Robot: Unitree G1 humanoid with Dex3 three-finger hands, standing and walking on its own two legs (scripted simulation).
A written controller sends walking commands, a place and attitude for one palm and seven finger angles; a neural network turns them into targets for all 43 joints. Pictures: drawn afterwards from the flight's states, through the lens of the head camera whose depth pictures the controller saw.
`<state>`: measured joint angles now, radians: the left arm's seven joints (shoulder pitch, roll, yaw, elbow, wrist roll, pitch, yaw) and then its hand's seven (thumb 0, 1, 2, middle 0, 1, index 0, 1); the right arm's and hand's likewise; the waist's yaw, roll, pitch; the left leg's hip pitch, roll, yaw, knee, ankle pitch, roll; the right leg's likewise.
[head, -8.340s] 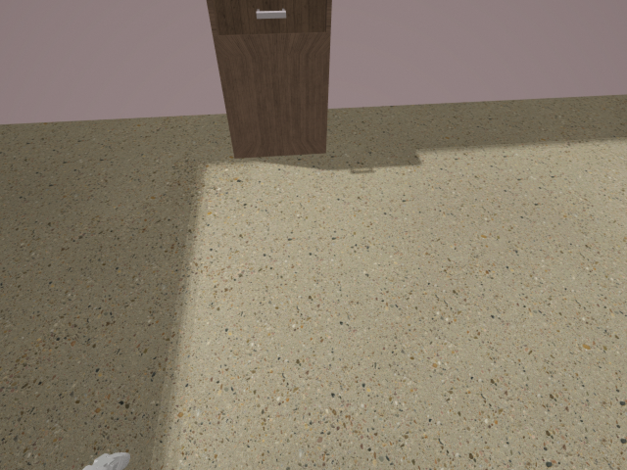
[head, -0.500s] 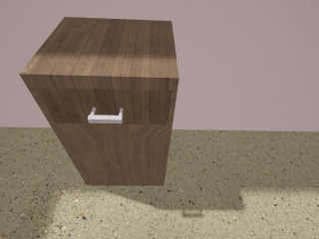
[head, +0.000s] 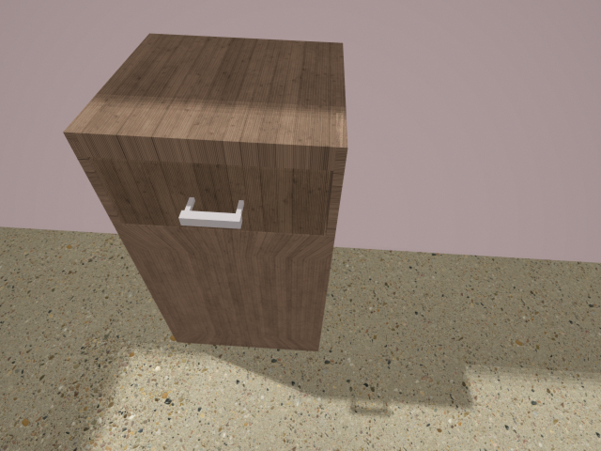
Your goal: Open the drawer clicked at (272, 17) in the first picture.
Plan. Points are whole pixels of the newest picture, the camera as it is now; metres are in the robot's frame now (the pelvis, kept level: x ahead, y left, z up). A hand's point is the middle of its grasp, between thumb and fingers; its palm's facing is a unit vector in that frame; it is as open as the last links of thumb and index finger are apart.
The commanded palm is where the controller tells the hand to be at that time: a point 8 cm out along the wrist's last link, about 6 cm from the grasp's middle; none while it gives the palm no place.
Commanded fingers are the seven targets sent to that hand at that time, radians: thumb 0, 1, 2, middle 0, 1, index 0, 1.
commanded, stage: come to a stop and stand still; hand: left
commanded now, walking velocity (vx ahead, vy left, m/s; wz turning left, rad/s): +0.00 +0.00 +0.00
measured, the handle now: (213, 211) +0.54 +0.21 -0.05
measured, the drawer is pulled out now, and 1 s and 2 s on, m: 0.00 0.00 0.00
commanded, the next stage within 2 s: look again from close up in 0.30 s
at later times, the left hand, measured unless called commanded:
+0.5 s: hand out of the picture -0.04 +0.17 -0.18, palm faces +0.03 -0.99 -0.16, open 7.4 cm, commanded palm none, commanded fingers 0.00 0.90 0.90 -0.20 -0.30 -0.20 -0.30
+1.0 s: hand out of the picture +0.01 +0.18 -0.17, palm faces +0.03 -0.98 -0.19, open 7.3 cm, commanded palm +0.11 +0.23 -0.07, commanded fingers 0.00 0.88 0.89 -0.20 -0.31 -0.20 -0.31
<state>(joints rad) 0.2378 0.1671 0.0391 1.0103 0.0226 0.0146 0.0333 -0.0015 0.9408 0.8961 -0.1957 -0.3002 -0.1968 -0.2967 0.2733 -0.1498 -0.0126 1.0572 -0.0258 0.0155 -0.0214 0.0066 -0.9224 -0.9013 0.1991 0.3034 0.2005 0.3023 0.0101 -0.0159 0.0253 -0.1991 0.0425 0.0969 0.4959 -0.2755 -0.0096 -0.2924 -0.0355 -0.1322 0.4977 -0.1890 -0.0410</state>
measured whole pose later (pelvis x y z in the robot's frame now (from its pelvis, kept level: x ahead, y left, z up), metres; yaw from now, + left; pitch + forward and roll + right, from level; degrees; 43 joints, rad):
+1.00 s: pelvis +0.02 +0.02 +0.00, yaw +0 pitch -2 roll +1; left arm 0.31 0.12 -0.01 1.12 0.01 -0.01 0.03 0.01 0.92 0.90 -0.19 -0.30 -0.20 -0.30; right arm 0.32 -0.15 0.03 1.12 -0.02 -0.02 -0.02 0.00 -0.91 -0.90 0.20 0.30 0.20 0.30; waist 0.00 0.03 0.03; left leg -0.12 0.01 0.11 0.42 -0.27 0.02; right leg -0.24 -0.06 -0.11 0.46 -0.19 -0.01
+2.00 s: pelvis +0.04 +0.01 -0.02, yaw +0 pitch +7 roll +1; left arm 0.31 0.39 -0.02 -0.04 1.02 -0.04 0.35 0.00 -0.07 0.48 -0.29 -0.92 -0.29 -0.92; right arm 0.19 -0.26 -0.03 0.61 -0.06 0.09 0.01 0.01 -0.90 -0.90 0.20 0.30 0.20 0.30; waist 0.06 0.04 -0.05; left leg -0.40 0.01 0.09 0.67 -0.40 0.01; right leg -0.51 -0.01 -0.02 0.70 -0.32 -0.03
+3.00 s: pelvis +0.03 +0.02 +0.00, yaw +1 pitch +3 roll +1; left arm -0.07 0.46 -0.05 0.11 0.95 -0.04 0.13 0.00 -0.49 0.30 -0.31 -1.20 -0.32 -1.20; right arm 0.16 -0.26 -0.02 0.63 0.00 0.11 -0.01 0.01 -0.91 -0.90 0.20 0.30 0.20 0.30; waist 0.07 0.06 0.00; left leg -0.23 -0.01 0.07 0.46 -0.29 0.02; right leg -0.34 -0.02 -0.04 0.49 -0.21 -0.01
